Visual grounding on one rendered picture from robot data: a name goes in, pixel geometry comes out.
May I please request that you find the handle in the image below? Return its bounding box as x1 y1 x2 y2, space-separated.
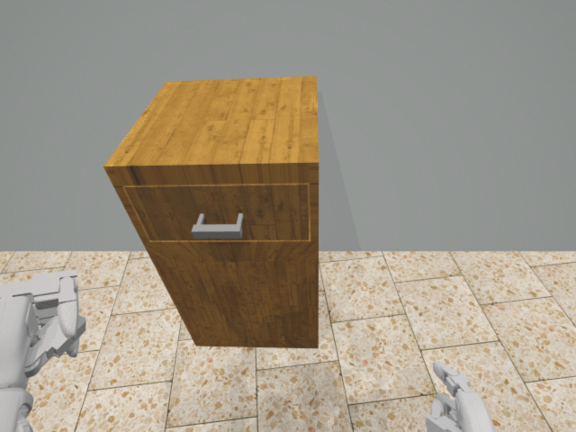
191 213 244 239

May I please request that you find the cabinet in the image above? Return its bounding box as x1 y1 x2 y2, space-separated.
103 76 319 348

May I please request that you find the left robot forearm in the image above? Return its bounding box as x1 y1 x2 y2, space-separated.
0 388 33 432

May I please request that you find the right robot hand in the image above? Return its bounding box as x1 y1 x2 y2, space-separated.
426 361 496 432

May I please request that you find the drawer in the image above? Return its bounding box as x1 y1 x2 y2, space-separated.
125 183 310 240

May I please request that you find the left robot hand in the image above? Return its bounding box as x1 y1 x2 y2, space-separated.
0 269 86 390

